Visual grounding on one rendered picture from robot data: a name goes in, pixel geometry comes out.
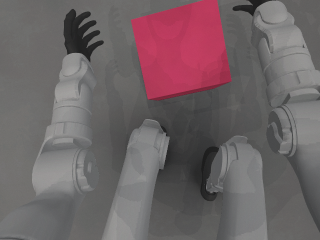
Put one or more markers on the carton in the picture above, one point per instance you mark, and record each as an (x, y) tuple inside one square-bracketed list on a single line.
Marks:
[(182, 50)]

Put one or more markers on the right robot hand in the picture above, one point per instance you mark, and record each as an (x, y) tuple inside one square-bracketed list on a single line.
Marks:
[(250, 8)]

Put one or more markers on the right robot thigh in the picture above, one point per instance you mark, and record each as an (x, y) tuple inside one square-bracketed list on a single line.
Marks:
[(243, 214)]

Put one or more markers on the robot left upper arm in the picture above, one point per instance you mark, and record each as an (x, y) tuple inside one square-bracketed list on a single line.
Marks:
[(61, 180)]

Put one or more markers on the left robot forearm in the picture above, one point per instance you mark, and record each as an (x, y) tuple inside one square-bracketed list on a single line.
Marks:
[(72, 109)]

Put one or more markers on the robot right upper arm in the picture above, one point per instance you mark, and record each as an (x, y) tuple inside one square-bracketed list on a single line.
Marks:
[(294, 131)]

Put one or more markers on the left robot hand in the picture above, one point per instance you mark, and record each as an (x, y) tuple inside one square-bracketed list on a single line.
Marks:
[(74, 40)]

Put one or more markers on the robot left foot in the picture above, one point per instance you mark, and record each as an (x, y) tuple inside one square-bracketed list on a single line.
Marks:
[(164, 130)]

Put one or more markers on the right robot forearm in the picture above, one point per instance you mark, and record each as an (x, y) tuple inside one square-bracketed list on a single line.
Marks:
[(284, 57)]

